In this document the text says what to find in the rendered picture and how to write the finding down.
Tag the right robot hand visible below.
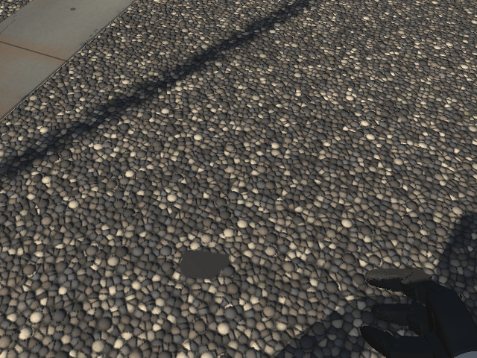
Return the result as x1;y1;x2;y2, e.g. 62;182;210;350
360;265;477;358

